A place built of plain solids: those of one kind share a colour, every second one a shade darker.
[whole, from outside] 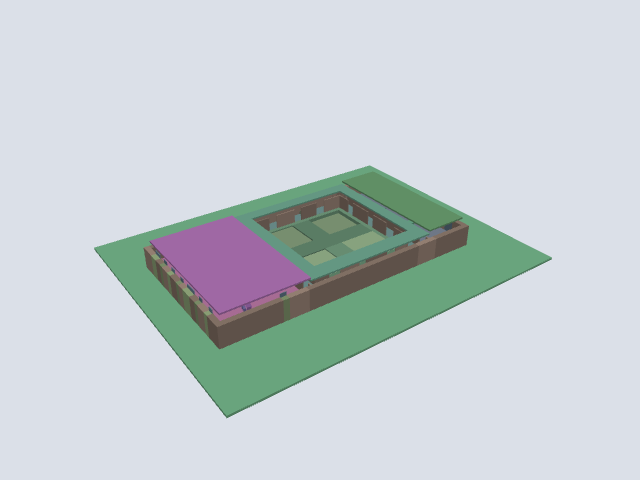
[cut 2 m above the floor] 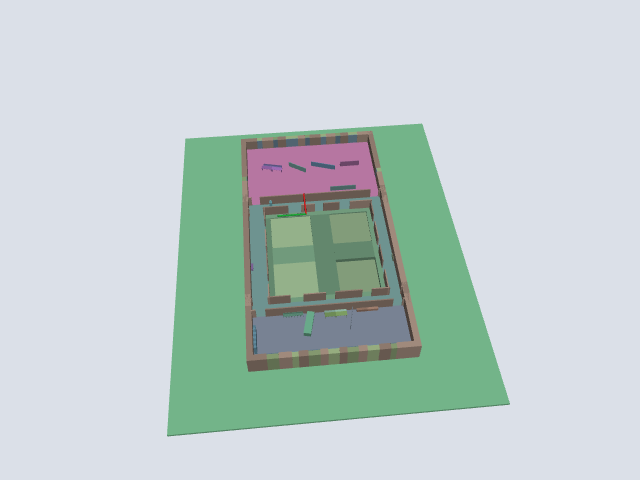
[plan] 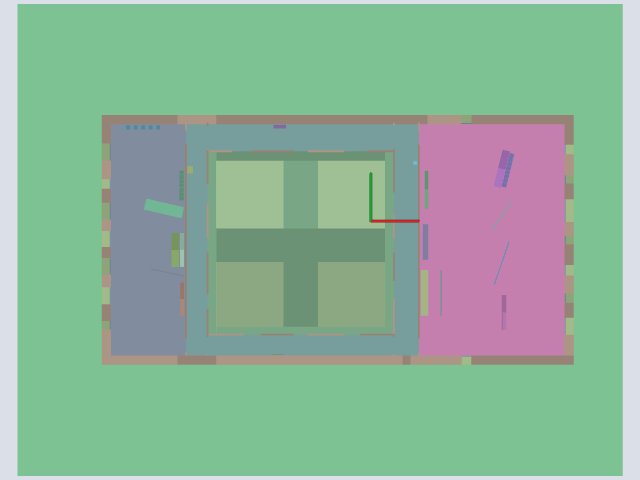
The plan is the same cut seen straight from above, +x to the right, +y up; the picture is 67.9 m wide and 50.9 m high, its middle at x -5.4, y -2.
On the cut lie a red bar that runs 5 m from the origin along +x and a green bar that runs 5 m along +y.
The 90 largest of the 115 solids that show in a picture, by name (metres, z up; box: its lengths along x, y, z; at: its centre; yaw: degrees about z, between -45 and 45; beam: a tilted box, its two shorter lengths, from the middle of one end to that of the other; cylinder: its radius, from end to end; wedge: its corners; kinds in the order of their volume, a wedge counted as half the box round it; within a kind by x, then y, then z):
{
 "ground_under_all_1": {"box": [64.19, 50.06, 0.4], "at": [-5.39, -1.99, -1.55]},
 "wall_1": {"box": [1.0, 3.74, 4.0], "at": [-28.05, -13.37, 0.6]},
 "wall_2": {"box": [1.0, 1.8, 4.0], "at": [-28.05, -9.7, 0.6]},
 "wall_3": {"box": [1.0, 1.35, 4.0], "at": [-28.05, -6.33, 0.6]},
 "wall_4": {"box": [1.0, 1.2, 4.0], "at": [-28.05, -3.35, 0.6]},
 "wall_5": {"box": [1.0, 1.2, 4.0], "at": [-28.05, -0.45, 0.6]},
 "wall_6": {"box": [1.0, 1.49, 4.0], "at": [-28.05, 2.69, 0.6]},
 "wall_7": {"box": [1.0, 1.99, 4.0], "at": [-28.05, 5.43, 0.6]},
 "wall_8": {"box": [1.0, 3.03, 4.0], "at": [-28.05, 9.75, 0.6]},
 "wall_9": {"box": [9.84, 1.0, 4.0], "at": [-23.63, -14.74, 0.6]},
 "wall_10": {"box": [9.84, 1.0, 4.0], "at": [-23.63, 10.76, 0.6]},
 "wall_11": {"box": [0.2, 20.57, 4.0], "at": [-19.61, -2.15, 0.6]},
 "wall_12": {"box": [4.1, 1.0, 4.0], "at": [-18.46, -14.74, 0.6]},
 "wall_13": {"box": [4.1, 1.0, 4.0], "at": [-18.46, 10.76, 0.6]},
 "wall_14": {"box": [0.2, 2.98, 4.0], "at": [-17.31, -10.8, 0.6]},
 "wall_15": {"box": [0.2, 4.45, 4.0], "at": [-17.31, -5.54, 0.6]},
 "wall_16": {"box": [0.2, 3.67, 4.0], "at": [-17.31, 0.02, 0.6]},
 "wall_17": {"box": [0.2, 3.67, 4.0], "at": [-17.31, 0.02, 0.6]},
 "wall_18": {"box": [0.2, 3.55, 4.0], "at": [-17.31, 5.74, 0.6]},
 "wall_19": {"box": [2.7, 0.2, 4.0], "at": [-16.06, 7.41, 0.6]},
 "wall_20": {"box": [3.88, 0.2, 4.0], "at": [-15.48, -12.04, 0.6]},
 "wall_21": {"box": [4.53, 0.2, 4.0], "at": [-10.45, 7.41, 0.6]},
 "wall_22": {"box": [3.5, 0.2, 4.0], "at": [-9.94, -12.04, 0.6]},
 "wall_23": {"box": [21.55, 1.0, 4.0], "at": [-7.44, -14.74, 0.6]},
 "wall_24": {"box": [21.55, 1.0, 4.0], "at": [-7.44, 10.76, 0.6]},
 "wall_25": {"box": [3.88, 0.2, 4.0], "at": [-4.75, 7.41, 0.6]},
 "wall_26": {"box": [3.9, 0.2, 4.0], "at": [-4.74, -12.04, 0.6]},
 "wall_27": {"box": [3.68, 0.2, 4.0], "at": [0.7, -12.04, 0.6]},
 "wall_28": {"box": [2.95, 0.2, 4.0], "at": [1.06, 7.41, 0.6]},
 "wall_29": {"box": [0.2, 4.05, 4.0], "at": [2.44, -10.27, 0.6]},
 "wall_30": {"box": [0.2, 3.9, 4.0], "at": [2.44, -10.19, 0.6]},
 "wall_31": {"box": [0.2, 3.02, 4.0], "at": [2.44, -4.83, 0.6]},
 "wall_32": {"box": [0.2, 2.5, 4.0], "at": [2.44, -0.56, 0.6]},
 "wall_33": {"box": [0.2, 2.5, 4.0], "at": [2.44, -0.56, 0.6]},
 "wall_34": {"box": [0.2, 4.48, 4.0], "at": [2.44, 5.27, 0.6]},
 "wall_35": {"box": [4.45, 1.0, 4.0], "at": [3.76, -14.74, 0.6]},
 "wall_36": {"box": [4.45, 1.0, 4.0], "at": [3.76, 10.76, 0.6]},
 "wall_37": {"box": [0.2, 20.57, 4.0], "at": [5.09, -2.15, 0.6]},
 "wall_38": {"box": [5.39, 1.0, 4.0], "at": [6.88, 10.76, 0.6]},
 "wall_39": {"box": [5.44, 1.0, 4.0], "at": [6.91, -14.74, 0.6]},
 "wall_40": {"box": [10.89, 1.0, 4.0], "at": [16.07, -14.74, 0.6]},
 "wall_41": {"box": [10.84, 1.0, 4.0], "at": [16.1, 10.76, 0.6]},
 "wall_42": {"box": [1.0, 3.19, 4.0], "at": [21.01, -13.65, 0.6]},
 "wall_43": {"box": [1.0, 1.61, 4.0], "at": [21.01, -9.45, 0.6]},
 "wall_44": {"box": [1.0, 1.88, 4.0], "at": [21.01, -6.7, 0.6]},
 "wall_45": {"box": [1.0, 2.22, 4.0], "at": [21.01, -3.55, 0.6]},
 "wall_46": {"box": [1.0, 1.46, 4.0], "at": [21.01, -0.81, 0.6]},
 "wall_47": {"box": [1.0, 1.66, 4.0], "at": [21.01, 3.15, 0.6]},
 "wall_48": {"box": [1.0, 2.21, 4.0], "at": [21.01, 5.99, 0.6]},
 "wall_49": {"box": [1.0, 3.17, 4.0], "at": [21.01, 9.68, 0.6]},
 "floor_refectory_1": {"box": [15.53, 24.7, 1.4], "at": [12.85, -1.99, -0.7]},
 "floor_corr_1": {"box": [2.3, 24.7, 1.4], "at": [-18.46, -1.99, -0.7]},
 "floor_corr_2": {"box": [19.75, 2.3, 1.4], "at": [-7.44, -13.19, -0.7]},
 "floor_corr_3": {"box": [19.75, 2.95, 1.4], "at": [-7.44, 8.88, -0.7]},
 "floor_corr_4": {"box": [2.65, 24.7, 1.4], "at": [3.76, -1.99, -0.7]},
 "floor_breakhall_1": {"box": [8.04, 24.7, 1.4], "at": [-23.63, -1.99, -0.7]},
 "floor_gang_1": {"box": [0.9, 19.45, 1.4], "at": [-16.86, -2.31, -0.7]},
 "floor_gang_2": {"box": [17.9, 0.85, 1.4], "at": [-7.46, -11.62, -0.7]},
 "floor_gang_3": {"box": [17.9, 3.55, 1.4], "at": [-7.46, -2.56, -0.7]},
 "floor_gang_4": {"box": [17.9, 1.0, 1.4], "at": [-7.46, 6.91, -0.7]},
 "floor_gang_5": {"box": [3.65, 6.85, 1.4], "at": [-7.44, -7.76, -0.7]},
 "floor_gang_6": {"box": [3.65, 7.2, 1.4], "at": [-7.44, 2.81, -0.7]},
 "floor_gang_7": {"box": [0.95, 19.45, 1.4], "at": [1.96, -2.31, -0.7]},
 "step_tier_1": {"box": [7.15, 6.85, 0.7], "at": [-12.84, -7.76, -1.05]},
 "step_tier_2": {"box": [7.15, 7.2, 1.4], "at": [-12.84, 2.81, -0.7]},
 "step_tier_3": {"box": [7.1, 6.85, 1.16], "at": [-2.06, -7.76, -0.82]},
 "step_tier_4": {"box": [7.1, 7.2, 1.21], "at": [-2.06, 2.81, -0.8]},
 "ceil_refectory_1": {"box": [15.53, 24.7, 0.3], "at": [12.85, -1.99, 3.85]},
 "wall_mass_1": {"box": [0.85, 0.9, 4.0], "at": [-28.13, -11.05, 0.6]},
 "wall_mass_2": {"box": [0.85, 1.8, 4.0], "at": [-28.13, -7.9, 0.6]},
 "wall_mass_3": {"box": [0.85, 1.7, 4.0], "at": [-28.13, -4.8, 0.6]},
 "wall_mass_4": {"box": [0.85, 1.7, 4.0], "at": [-28.13, -1.9, 0.6]},
 "wall_mass_5": {"box": [0.85, 1.8, 4.0], "at": [-28.13, 1.05, 0.6]},
 "wall_mass_6": {"box": [0.85, 1.0, 4.0], "at": [-28.13, 3.94, 0.6]},
 "wall_mass_7": {"box": [0.85, 1.8, 4.0], "at": [-28.13, 7.33, 0.6]},
 "wall_mass_8": {"box": [1.0, 0.85, 4.0], "at": [10.13, -14.81, 0.6]},
 "wall_mass_9": {"box": [1.1, 0.85, 4.0], "at": [10.13, 10.83, 0.6]},
 "wall_mass_10": {"box": [0.85, 1.8, 4.0], "at": [21.09, -11.15, 0.6]},
 "wall_mass_11": {"box": [0.85, 1.0, 4.0], "at": [21.09, -8.14, 0.6]},
 "wall_mass_12": {"box": [0.85, 1.1, 4.0], "at": [21.09, -5.21, 0.6]},
 "wall_mass_13": {"box": [0.85, 0.9, 4.0], "at": [21.09, -1.99, 0.6]},
 "wall_mass_14": {"box": [0.85, 2.4, 4.0], "at": [21.09, 1.12, 0.6]},
 "wall_mass_15": {"box": [0.85, 0.9, 4.0], "at": [21.09, 4.43, 0.6]},
 "wall_mass_16": {"box": [0.85, 1.0, 4.0], "at": [21.09, 7.59, 0.6]},
 "ceil_corr_1": {"box": [2.3, 24.7, 0.3], "at": [-18.46, -1.99, 3.4]},
 "ceil_corr_2": {"box": [19.75, 2.3, 0.3], "at": [-7.44, -13.19, 3.4]},
 "ceil_corr_3": {"box": [19.75, 2.95, 0.3], "at": [-7.44, 8.88, 3.4]},
 "ceil_corr_4": {"box": [2.65, 24.7, 0.3], "at": [3.76, -1.99, 3.4]},
 "ceil_breakhall_1": {"box": [8.04, 24.7, 0.3], "at": [-23.63, -1.99, 4.05]},
 "rail_bars_ref_1": {"box": [0.12, 4.85, 2.45], "at": [7.45, -7.62, -0.17]}
}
